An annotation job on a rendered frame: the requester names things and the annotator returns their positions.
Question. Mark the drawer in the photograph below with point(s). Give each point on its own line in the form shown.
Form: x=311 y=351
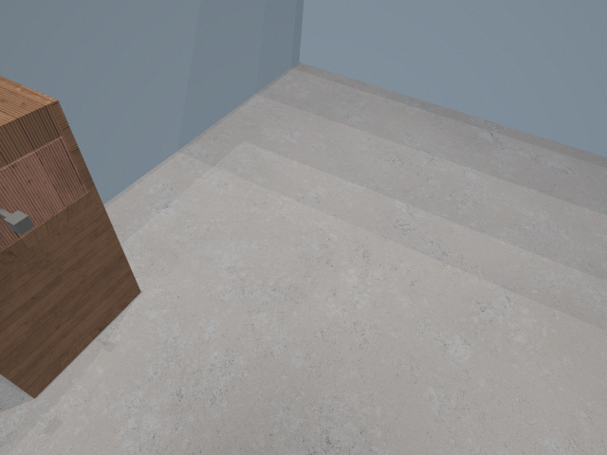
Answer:
x=38 y=184

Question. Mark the handle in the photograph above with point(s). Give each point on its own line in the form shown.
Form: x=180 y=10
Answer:
x=18 y=221

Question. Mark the cabinet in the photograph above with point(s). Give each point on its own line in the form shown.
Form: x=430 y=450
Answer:
x=63 y=282

